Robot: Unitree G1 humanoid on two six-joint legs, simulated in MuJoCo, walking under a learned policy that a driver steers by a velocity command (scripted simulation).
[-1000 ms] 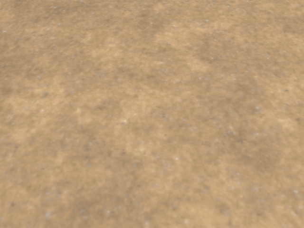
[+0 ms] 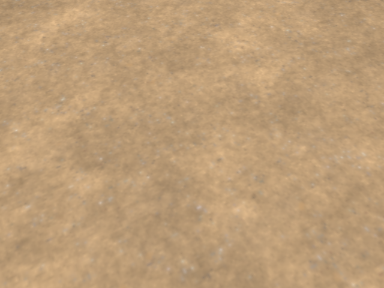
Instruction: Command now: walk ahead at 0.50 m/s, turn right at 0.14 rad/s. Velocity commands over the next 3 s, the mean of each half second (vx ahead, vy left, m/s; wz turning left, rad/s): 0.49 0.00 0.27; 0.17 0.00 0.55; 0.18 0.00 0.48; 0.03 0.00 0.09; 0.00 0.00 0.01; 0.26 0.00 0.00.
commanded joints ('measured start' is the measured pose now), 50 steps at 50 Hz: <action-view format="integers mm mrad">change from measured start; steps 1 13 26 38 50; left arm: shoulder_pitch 59 192 57 -130 -46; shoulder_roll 104 87 95 88 111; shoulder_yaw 22 0 -12 -26 -16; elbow -20 92 -22 -114 -129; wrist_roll -4 4 18 4 12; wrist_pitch -46 -70 -59 2 20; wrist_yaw -1 26 21 28 53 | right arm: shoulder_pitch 125 -211 37 116 51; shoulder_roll -84 -42 -121 -180 -159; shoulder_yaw -23 -12 -62 -81 -79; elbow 1 -76 7 2 -53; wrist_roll -4 2 36 24 0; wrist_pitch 24 13 10 47 100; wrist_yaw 15 38 -6 -25 5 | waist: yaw -11 94 42 -28 1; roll -45 -63 -74 65 -163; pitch -83 49 -41 -120 -95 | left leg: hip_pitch -54 -218 344 390 -20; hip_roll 23 -64 89 -23 -149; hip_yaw -8 39 -312 -294 -92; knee -56 -483 -864 -739 -11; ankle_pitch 71 354 815 920 -112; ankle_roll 3 55 328 185 6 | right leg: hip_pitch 105 333 -333 -295 68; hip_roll -295 -311 -188 -132 -374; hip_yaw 221 -13 93 67 311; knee -241 -295 832 360 -187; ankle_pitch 400 522 -172 29 -90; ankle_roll -126 -2 140 179 -43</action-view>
